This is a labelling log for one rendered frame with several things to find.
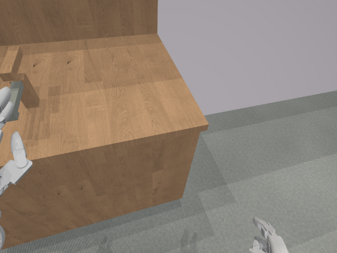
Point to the counter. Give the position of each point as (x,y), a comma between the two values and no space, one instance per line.
(105,116)

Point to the robot right hand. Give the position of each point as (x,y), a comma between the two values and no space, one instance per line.
(274,244)

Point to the tap lever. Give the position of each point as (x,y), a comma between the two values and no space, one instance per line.
(16,94)

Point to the robot left hand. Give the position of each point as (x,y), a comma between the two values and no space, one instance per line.
(15,169)

